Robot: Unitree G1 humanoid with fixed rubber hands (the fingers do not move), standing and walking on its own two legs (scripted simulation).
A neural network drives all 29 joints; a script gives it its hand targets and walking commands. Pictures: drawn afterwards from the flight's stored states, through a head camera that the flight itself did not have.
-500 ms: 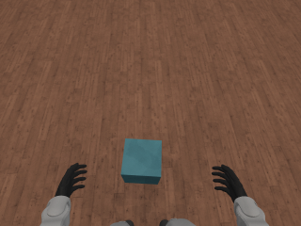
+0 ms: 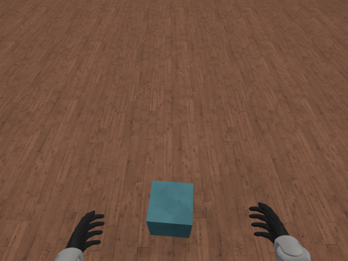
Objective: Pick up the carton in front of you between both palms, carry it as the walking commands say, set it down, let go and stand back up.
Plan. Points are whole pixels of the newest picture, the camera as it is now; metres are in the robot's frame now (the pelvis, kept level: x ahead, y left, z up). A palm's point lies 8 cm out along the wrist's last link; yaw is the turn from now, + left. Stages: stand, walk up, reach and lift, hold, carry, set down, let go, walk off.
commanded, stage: let go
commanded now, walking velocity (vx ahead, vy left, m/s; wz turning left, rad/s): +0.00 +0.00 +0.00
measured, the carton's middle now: (171, 209) +0.43 +0.02 -0.65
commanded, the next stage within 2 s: stand in 0.02 s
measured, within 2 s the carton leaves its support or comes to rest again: neither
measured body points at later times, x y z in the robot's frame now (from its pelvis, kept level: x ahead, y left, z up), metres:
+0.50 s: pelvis +0.02 +0.00 +0.00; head +0.03 +0.00 +0.45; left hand +0.16 +0.30 -0.10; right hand +0.17 -0.29 -0.10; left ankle -0.01 +0.12 -0.74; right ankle -0.02 -0.11 -0.74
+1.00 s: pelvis +0.01 +0.00 +0.00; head +0.00 +0.00 +0.45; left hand +0.13 +0.30 -0.10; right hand +0.13 -0.30 -0.10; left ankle -0.01 +0.12 -0.74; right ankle -0.02 -0.11 -0.74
